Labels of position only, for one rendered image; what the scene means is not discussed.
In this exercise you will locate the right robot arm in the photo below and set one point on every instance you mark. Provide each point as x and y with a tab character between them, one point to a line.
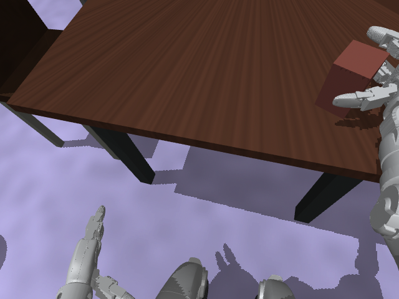
384	217

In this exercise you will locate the left robot arm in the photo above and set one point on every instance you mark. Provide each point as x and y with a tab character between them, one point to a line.
75	291

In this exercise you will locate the right robot hand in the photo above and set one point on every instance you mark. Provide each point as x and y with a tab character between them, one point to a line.
387	75

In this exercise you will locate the left robot hand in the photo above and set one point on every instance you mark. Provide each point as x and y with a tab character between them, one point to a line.
83	265

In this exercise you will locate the table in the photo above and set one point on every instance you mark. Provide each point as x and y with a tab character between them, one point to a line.
235	76

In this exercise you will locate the carton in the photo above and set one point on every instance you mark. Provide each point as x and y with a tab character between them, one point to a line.
352	71

